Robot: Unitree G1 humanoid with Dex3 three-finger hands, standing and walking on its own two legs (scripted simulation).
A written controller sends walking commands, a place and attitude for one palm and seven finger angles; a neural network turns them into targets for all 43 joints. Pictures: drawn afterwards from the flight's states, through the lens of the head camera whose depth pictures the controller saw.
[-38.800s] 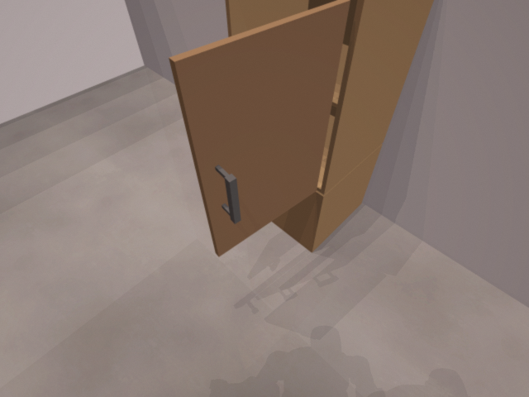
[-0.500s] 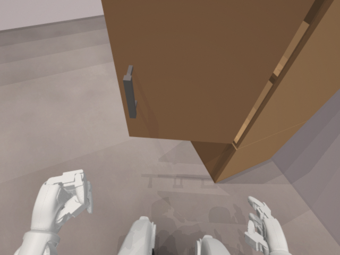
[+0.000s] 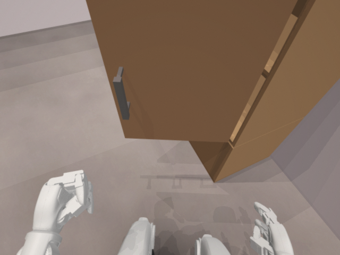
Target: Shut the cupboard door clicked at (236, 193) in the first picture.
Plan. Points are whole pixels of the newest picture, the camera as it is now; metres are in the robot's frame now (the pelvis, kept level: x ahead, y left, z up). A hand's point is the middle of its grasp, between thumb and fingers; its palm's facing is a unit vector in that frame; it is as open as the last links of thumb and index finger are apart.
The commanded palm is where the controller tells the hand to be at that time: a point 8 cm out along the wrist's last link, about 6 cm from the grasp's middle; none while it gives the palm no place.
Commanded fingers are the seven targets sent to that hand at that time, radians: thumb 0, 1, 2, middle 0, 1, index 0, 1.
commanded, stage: bring the fist close to the handle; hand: left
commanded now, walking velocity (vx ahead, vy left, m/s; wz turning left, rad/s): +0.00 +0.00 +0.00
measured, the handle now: (123, 95) +0.51 +0.18 +0.05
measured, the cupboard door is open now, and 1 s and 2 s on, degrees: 63 63 60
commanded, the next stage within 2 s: push the door shut along its arc in 1.46 s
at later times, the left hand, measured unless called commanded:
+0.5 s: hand (109, 165) +0.30 +0.16 +0.05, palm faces +0.01 -1.00 -0.03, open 3.1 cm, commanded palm +0.29 +0.21 +0.05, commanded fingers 0.00 0.90 0.90 -1.30 -1.50 -1.30 -1.50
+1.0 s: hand (128, 131) +0.39 +0.14 +0.05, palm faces +0.02 -1.00 -0.03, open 3.1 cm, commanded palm +0.38 +0.19 +0.05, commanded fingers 0.00 0.90 0.90 -1.30 -1.50 -1.30 -1.50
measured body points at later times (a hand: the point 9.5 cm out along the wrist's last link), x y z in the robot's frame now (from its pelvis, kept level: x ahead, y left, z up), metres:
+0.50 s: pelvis +0.00 +0.00 +0.01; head +0.08 +0.01 +0.45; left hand +0.29 +0.22 +0.06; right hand +0.17 -0.23 -0.08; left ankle +0.07 +0.11 -0.61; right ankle +0.01 -0.12 -0.61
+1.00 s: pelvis +0.01 +0.00 +0.01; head +0.09 +0.00 +0.45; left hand +0.38 +0.19 +0.06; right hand +0.13 -0.25 -0.10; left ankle +0.07 +0.11 -0.61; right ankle +0.01 -0.12 -0.61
